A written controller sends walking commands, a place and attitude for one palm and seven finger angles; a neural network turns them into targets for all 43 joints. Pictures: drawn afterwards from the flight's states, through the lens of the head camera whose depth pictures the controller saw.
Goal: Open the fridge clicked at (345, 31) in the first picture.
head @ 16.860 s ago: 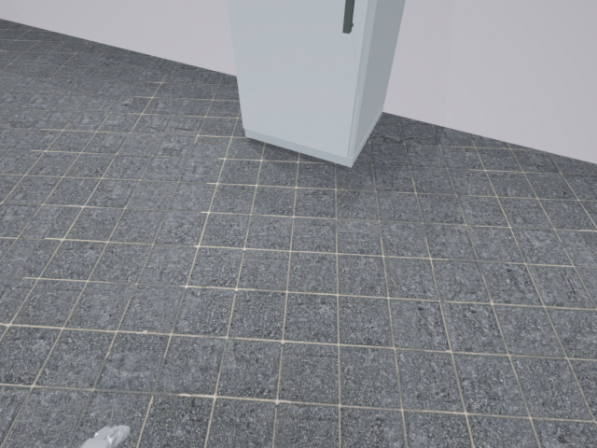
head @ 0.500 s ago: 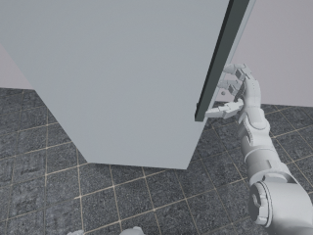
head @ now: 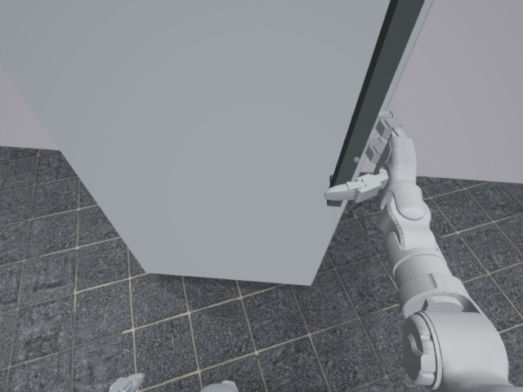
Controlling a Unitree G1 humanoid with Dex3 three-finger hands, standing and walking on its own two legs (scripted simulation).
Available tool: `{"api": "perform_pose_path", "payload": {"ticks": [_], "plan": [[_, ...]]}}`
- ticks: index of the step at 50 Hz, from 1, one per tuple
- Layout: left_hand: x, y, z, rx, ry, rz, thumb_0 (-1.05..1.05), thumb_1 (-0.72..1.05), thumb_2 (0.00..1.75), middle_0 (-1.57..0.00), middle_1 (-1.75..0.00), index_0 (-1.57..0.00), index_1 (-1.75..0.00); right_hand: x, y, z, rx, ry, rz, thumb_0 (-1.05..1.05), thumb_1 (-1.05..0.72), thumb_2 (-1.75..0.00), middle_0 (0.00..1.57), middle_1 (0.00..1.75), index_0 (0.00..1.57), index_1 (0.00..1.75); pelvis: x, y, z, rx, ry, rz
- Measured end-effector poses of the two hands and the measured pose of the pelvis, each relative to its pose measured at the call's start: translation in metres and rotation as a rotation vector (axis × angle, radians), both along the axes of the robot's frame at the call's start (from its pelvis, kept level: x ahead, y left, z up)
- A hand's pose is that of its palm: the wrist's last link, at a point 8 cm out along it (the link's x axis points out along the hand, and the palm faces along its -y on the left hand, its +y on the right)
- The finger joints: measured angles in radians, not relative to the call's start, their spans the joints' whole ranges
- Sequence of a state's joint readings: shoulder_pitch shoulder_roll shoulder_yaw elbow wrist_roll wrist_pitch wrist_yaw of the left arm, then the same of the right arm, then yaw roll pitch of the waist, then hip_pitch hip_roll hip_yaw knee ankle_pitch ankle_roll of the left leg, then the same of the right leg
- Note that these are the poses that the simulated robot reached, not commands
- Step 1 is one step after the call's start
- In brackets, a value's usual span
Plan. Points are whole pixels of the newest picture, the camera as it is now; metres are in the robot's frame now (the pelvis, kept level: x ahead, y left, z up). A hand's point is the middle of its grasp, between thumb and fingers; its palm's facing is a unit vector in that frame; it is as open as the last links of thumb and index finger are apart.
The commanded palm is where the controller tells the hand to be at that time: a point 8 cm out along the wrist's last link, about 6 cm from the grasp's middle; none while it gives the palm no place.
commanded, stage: slide the fingers in behind the handle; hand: right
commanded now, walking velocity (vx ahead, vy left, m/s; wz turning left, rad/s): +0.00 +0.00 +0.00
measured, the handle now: (364, 99) +0.50 -0.07 +0.19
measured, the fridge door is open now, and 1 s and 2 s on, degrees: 0 0 0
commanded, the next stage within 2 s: grip the handle and tug to test in 1.12 s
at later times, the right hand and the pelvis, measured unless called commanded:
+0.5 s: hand (348, 163) +0.45 -0.06 +0.11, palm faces -0.08 +1.00 +0.00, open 14.0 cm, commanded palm +0.43 -0.11 +0.11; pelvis +0.00 +0.01 +0.00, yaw +0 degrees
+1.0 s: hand (343, 162) +0.45 -0.06 +0.11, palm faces -0.08 +1.00 +0.00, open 14.0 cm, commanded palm +0.43 -0.11 +0.11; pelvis +0.00 +0.00 +0.00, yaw +0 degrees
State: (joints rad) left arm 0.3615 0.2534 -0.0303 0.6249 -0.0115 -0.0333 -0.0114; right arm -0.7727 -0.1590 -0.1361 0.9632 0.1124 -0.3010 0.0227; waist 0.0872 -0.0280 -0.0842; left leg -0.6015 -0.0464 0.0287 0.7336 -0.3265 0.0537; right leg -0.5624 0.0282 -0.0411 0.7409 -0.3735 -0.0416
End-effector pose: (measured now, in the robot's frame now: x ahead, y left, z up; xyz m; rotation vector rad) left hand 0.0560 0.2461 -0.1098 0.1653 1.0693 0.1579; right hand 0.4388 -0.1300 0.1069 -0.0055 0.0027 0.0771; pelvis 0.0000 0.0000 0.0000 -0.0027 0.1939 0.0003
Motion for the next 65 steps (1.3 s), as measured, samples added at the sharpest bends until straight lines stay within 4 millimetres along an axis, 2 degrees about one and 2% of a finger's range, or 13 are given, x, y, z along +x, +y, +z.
{"api": "perform_pose_path", "payload": {"ticks": [14, 30, 45, 56, 65], "plan": [[0.001, 0.007, 0.000, 0.000, 0.010, 0.004, 0.01, 0.91, 0.90, -0.20, -0.30, -0.21, -0.30, -0.002, 0.002, -0.001, 0.002, 0.000, -0.007, -0.01, 0.50, -0.30, 0.30, 1.20, 0.30, 1.20, 0.002, 0.006, 0.002, -0.002, -0.003, -0.001], [0.009, 0.006, 0.001, -0.001, -0.016, -0.007, 0.01, 0.91, 0.90, -0.20, -0.30, -0.20, -0.30, -0.005, 0.017, -0.001, 0.010, 0.008, 0.001, -0.01, 0.51, -0.30, 0.30, 1.20, 0.30, 1.20, 0.001, 0.006, 0.003, -0.003, -0.008, -0.003], [0.003, 0.002, 0.001, -0.010, -0.005, -0.002, 0.01, 0.91, 0.90, -0.20, -0.30, -0.20, -0.30, -0.010, 0.016, 0.000, 0.004, -0.004, 0.000, -0.01, 0.51, -0.30, 0.30, 1.20, 0.30, 1.20, 0.001, 0.004, 0.003, -0.002, -0.015, -0.002], [-0.001, 0.002, 0.000, -0.001, 0.000, 0.001, 0.01, 0.91, 0.90, -0.20, -0.30, -0.20, -0.30, -0.004, 0.021, 0.001, 0.004, -0.008, 0.004, -0.01, 0.51, -0.30, 0.30, 1.20, 0.30, 1.20, 0.000, 0.002, 0.002, -0.002, -0.005, -0.001], [-0.002, 0.000, 0.000, -0.014, 0.008, 0.004, 0.01, 0.91, 0.90, -0.20, -0.30, -0.20, -0.30, -0.008, 0.023, 0.000, -0.001, -0.006, 0.008, -0.01, 0.49, -0.30, 0.30, 1.20, 0.30, 1.20, 0.003, 0.001, 0.003, -0.002, -0.009, 0.001]]}}
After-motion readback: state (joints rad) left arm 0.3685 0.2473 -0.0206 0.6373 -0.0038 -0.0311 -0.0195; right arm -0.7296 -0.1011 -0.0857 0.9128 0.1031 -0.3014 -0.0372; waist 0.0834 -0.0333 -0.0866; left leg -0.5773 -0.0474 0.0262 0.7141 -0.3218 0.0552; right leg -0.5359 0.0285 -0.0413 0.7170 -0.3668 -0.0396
